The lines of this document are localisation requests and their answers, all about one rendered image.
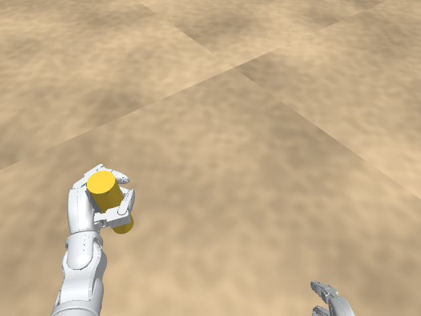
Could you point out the can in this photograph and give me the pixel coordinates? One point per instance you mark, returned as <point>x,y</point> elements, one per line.
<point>106,192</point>

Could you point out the left robot hand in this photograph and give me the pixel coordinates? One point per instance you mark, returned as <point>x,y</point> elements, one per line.
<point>84,213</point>

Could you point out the right robot hand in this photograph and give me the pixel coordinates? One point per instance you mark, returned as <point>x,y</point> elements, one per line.
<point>337,306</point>

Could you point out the left robot arm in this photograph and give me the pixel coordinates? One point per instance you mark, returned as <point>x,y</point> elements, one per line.
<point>83,266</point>

